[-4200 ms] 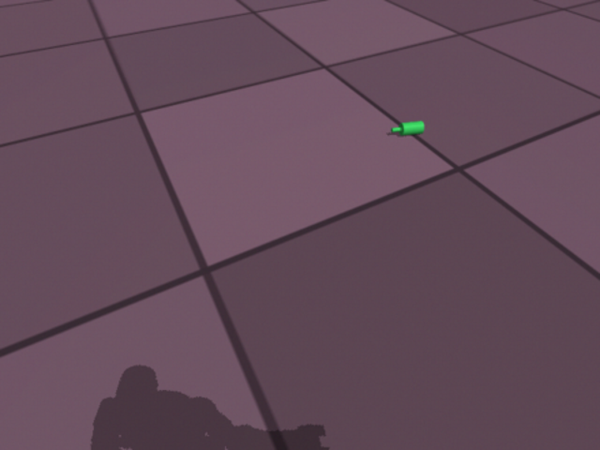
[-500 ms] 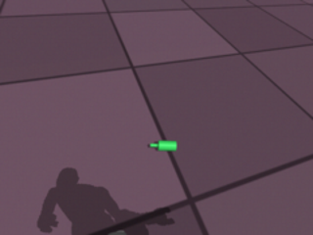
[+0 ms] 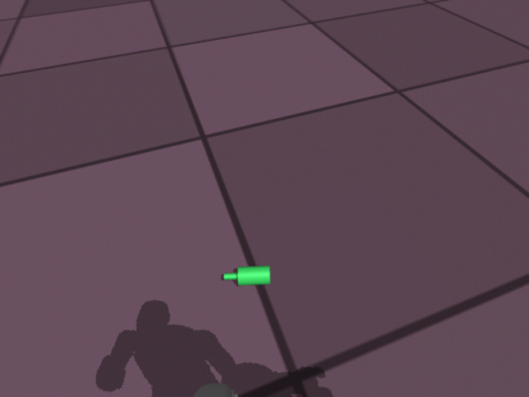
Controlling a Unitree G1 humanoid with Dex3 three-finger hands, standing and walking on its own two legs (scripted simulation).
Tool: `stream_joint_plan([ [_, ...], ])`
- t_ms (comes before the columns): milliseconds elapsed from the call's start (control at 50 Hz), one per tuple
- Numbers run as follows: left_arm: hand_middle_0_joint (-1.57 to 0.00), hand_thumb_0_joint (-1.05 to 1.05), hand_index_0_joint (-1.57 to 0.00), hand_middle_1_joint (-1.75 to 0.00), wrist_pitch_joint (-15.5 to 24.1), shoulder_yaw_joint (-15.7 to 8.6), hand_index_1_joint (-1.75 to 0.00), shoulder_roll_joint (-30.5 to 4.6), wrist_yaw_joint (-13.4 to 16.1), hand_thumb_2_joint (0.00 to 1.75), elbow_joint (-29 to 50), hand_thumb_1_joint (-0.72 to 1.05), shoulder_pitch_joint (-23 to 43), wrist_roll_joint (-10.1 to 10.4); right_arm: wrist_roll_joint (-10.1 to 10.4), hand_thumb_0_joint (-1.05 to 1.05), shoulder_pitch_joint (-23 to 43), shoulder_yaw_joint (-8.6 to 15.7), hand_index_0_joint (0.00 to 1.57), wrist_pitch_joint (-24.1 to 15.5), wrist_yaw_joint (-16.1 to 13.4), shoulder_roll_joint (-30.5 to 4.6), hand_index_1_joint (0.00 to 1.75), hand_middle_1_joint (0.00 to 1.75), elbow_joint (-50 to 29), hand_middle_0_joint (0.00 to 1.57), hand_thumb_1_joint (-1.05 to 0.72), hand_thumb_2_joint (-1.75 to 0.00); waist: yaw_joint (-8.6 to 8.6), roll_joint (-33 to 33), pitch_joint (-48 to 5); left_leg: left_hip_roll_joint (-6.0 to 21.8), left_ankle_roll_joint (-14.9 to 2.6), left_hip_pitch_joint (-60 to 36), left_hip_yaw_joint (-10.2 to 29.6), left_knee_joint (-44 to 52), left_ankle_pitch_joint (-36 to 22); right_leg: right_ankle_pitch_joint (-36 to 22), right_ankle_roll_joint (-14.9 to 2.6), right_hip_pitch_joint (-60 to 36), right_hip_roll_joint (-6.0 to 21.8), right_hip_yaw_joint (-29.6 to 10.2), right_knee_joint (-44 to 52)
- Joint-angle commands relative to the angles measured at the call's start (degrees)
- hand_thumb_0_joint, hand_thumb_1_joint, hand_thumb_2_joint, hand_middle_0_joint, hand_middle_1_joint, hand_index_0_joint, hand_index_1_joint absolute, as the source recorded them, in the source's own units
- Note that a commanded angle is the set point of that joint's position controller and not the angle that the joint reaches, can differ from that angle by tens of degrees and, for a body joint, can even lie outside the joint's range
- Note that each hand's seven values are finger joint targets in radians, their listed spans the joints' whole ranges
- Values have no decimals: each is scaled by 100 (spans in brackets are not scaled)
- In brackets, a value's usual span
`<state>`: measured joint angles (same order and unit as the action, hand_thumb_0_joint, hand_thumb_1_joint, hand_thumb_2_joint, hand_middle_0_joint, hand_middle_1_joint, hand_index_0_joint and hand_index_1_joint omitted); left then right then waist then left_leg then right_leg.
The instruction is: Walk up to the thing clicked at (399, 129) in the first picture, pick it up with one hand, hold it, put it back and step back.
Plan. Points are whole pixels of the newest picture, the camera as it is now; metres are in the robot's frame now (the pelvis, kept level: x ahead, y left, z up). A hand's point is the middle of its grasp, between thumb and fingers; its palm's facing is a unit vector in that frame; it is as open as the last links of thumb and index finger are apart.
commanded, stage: walk up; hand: left
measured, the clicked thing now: (247, 275) +0.69 +0.14 -0.71
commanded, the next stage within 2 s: none
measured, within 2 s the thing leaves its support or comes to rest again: neither
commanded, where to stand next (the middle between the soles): +0.36 -0.25 m, yaw +6 degrees
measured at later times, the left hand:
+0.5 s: hand (190, 391) +0.17 +0.15 -0.15, palm faces -0.02 -0.96 -0.29, open 7.3 cm
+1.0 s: hand (290, 372) +0.20 -0.01 -0.12, palm faces +0.08 -0.93 -0.37, open 7.3 cm
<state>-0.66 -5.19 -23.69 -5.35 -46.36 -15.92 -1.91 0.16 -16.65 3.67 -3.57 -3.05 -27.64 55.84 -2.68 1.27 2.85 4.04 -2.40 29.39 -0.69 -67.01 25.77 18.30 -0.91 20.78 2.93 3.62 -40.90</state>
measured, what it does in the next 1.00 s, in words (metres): steps to the right: left foot, then right foot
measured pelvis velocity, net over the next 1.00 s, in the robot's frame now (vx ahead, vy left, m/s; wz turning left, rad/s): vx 0.23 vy -0.29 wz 0.05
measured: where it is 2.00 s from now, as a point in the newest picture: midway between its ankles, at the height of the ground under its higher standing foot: (363, 391)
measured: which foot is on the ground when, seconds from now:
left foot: up 0.00-0.22, down 0.24-0.66, up 0.68-1.00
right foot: down 0.00-0.24, up 0.26-0.62, down 0.64-1.00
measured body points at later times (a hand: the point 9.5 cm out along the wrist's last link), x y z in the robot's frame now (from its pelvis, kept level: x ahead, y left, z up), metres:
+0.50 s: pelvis +0.10 -0.12 +0.00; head +0.11 -0.08 +0.45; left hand +0.17 +0.20 -0.13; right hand +0.14 -0.48 -0.06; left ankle +0.14 +0.03 -0.72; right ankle +0.18 -0.31 -0.67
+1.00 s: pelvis +0.23 -0.29 +0.02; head +0.26 -0.28 +0.46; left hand +0.20 +0.03 -0.10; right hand +0.33 -0.60 -0.10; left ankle +0.32 -0.15 -0.67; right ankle +0.20 -0.36 -0.72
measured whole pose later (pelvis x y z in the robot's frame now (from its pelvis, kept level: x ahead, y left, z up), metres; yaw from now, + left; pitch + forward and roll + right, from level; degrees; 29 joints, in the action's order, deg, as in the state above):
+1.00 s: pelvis +0.23 -0.29 +0.02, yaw +3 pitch -2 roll +0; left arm 2.9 -3.3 -22.7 -2.2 -50.1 -23.3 -0.7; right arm -0.9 -15.0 2.3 -3.1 1.4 -23.1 53.0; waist -4.2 0.6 5.2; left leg 0.4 -1.1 30.9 1.7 -50.4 15.4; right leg 19.8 -3.7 8.8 -1.1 7.5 -29.9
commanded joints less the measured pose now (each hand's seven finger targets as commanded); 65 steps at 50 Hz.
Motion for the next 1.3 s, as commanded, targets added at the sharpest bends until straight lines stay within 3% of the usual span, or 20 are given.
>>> stream_joint_plan([
  [0, -20, 0, -20, -30, 198, -396, -30, -1435, 214, 90, 489, 90, 94, -2, -9, 0, -584, 217, 20, -236, 4, -1068, 30, 30, -243, 20, -90, -90, 59, -1310, 80, 79, 3, 639, -86, 813, -256, -361, -1239, -657, 963, -1484, 2025],
  [120, -20, 0, -20, -30, 171, -308, -30, -1379, 184, 90, 770, 90, 53, -72, -21, 0, -421, 223, 20, -265, 52, -931, 30, 30, -440, 20, -90, -90, -11, -871, -59, -94, 2, -326, -373, 2198, -712, -460, -1199, -508, 1202, -1362, 2040],
  [180, -20, 0, -20, -30, 86, -222, -30, -1239, 139, 90, 1016, 90, 436, -57, -17, 0, -1344, 329, 20, -330, -35, -950, 30, 30, -226, 20, -90, -90, 625, -285, -315, -273, -101, -2527, -372, 3619, -1773, -924, -780, 588, 688, -640, 701],
  [200, -20, 0, -20, -30, 106, -120, -30, -923, 141, 90, 1028, 90, 143, -31, -96, 0, -1735, 426, 20, -356, -119, -1234, 30, 30, -186, 20, -90, -90, 800, 551, -696, 220, -273, -3325, 439, 4100, -1508, -973, -506, 976, 283, -291, -593],
  [220, -20, 0, -20, -30, 101, -64, -30, -585, 136, 90, 1028, 90, -197, -34, -190, 0, -1801, 528, 20, -361, -188, -1659, 30, 30, -309, 20, -90, -90, 670, 1433, -897, 1661, -737, -4023, 2916, 4504, -978, 991, -125, 2170, -320, -178, -1766],
  [260, -20, 0, -20, -30, -129, -337, -30, -1552, 189, 90, 790, 90, -441, -120, 27, 0, -1016, 595, 20, -309, -270, -1874, 30, 30, -671, 20, -90, -90, 479, 187, -491, 2706, -1597, -3027, 4204, 5107, 539, 1203, 64, 2338, 54, -1094, -2935],
  [360, -20, 0, -20, -30, -190, -427, -30, -1379, 74, 90, 470, 90, -365, -96, -59, 0, -412, 410, 20, -365, -166, -1396, 30, 30, -696, 20, -90, -90, 187, 147, 328, 1387, -956, -1000, 1456, 4972, -192, 209, 150, 1373, 269, -1109, -2572],
  [520, -20, 0, -20, -30, -210, -442, -30, -1191, -149, 90, 508, 90, 72, -23, -201, 0, -148, 583, 20, -345, 5, -1924, 30, 30, -728, 20, -90, -90, 253, 1223, 63, 1122, -825, -873, 592, 4727, 894, 339, 153, 710, 404, -403, -632],
  [600, -20, 0, -20, -30, -90, -598, -30, -1424, -40, 90, -69, 90, -980, -68, -231, 0, 154, 480, 20, -159, -16, -1540, 30, 30, -711, 20, -90, -90, -355, 62, -351, 797, -491, 191, -20, 2915, 1379, 442, 15, -1207, -41, 80, 232],
  [620, -20, 0, -20, -30, -40, -678, -30, -1668, 24, 90, -250, 90, -1475, -132, -262, 0, 49, 337, 20, -100, -11, -1090, 30, 30, -701, 20, -90, -90, -631, -1262, -366, 291, -324, 831, -582, 1345, 1484, 1033, -91, -1690, -26, -168, 821],
  [640, -20, 0, -20, -30, 19, -711, -30, -2008, 95, 90, -184, 90, -1693, -170, -193, 0, 110, 136, 20, -57, -32, -522, 30, 30, -778, 20, -90, -90, -832, -2449, 57, -416, -37, 1960, -468, -409, 1285, 2925, -328, -1381, 948, -2432, 2042],
  [680, -20, 0, -20, -30, 83, -667, -30, -2461, 172, 90, 334, 90, -360, -27, -31, 0, 201, 333, 20, -68, -127, -1222, 30, 30, -830, 20, -90, -90, -293, -2032, 529, -138, 14, 1931, 531, -812, 410, 3877, -913, -528, 1862, -4300, 3595],
  [780, -20, 0, -20, -30, 320, -390, -30, -1532, 301, 90, 173, 90, -200, 77, 18, 0, -546, 261, 20, -130, 125, -1110, 30, 30, -209, 20, -90, -90, 124, -1140, 397, 44, 7, 963, 435, 45, -832, 1301, -763, -597, 1028, -1949, 2474],
  [880, -20, 0, -20, -30, 527, -334, -30, -1496, 408, 90, 93, 90, -726, 136, -78, 0, 166, 214, 20, -122, 350, -857, 30, 30, -661, 20, -90, -90, -102, -585, 458, -59, 131, 1105, 613, 1287, -1036, -191, -1010, -1346, 1466, -1759, 2603],
  [1000, -20, 0, -20, -30, 490, -156, -30, -1272, 593, 90, 91, 90, -686, 123, -38, 0, 529, 88, 20, -11, 339, -426, 30, 30, -887, 20, -90, -90, -139, -660, 81, -335, 44, 98, -76, 2431, -1480, -4469, -419, -1785, 1150, -510, 1540],
  [1100, -20, 0, -20, -30, 387, -53, -30, -1253, 670, 90, 82, 90, -366, 216, -40, 0, 90, 107, 20, -22, 239, -437, 30, 30, -668, 20, -90, -90, 314, -456, -482, -698, -294, -2001, -518, 3820, -2730, -4336, -121, -1168, 657, -11, -73],
  [1120, -20, 0, -20, -30, 407, 20, -30, -1067, 671, 90, 151, 90, -291, 249, -49, 0, -342, 217, 20, -42, 187, -752, 30, 30, -611, 20, -90, -90, 610, -60, -893, -208, -598, -3086, 134, 3688, -3881, -3635, 86, -430, 488, 53, -1037],
  [1160, -20, 0, -20, -30, 288, 22, -30, -746, 733, 90, 85, 90, -644, 419, 27, 0, -520, 296, 20, -46, 83, -1153, 30, 30, -749, 20, -90, -90, 593, 641, -1712, 2060, -2202, -4246, 3084, 3604, -6649, 1788, 529, 1113, -492, -296, -3295],
  [1180, -20, 0, -20, -30, 223, 27, -30, -1016, 788, 90, 61, 90, -438, 339, 97, 0, -216, 375, 20, -28, 43, -1236, 30, 30, -777, 20, -90, -90, 525, 487, -1456, 2399, -2301, -3656, 3450, 3877, -5531, 1943, 307, 1076, 11, -920, -3453],
  [1280, -20, 0, -20, -30, 181, 62, -30, -825, 650, 90, -321, 90, -360, 356, -9, 0, 1022, 60, 20, 87, 66, -759, 30, 30, -792, 20, -90, -90, 100, 448, -221, 752, -1086, -904, 582, 3893, -4228, 700, 42, -71, 66, -488, -1448],
])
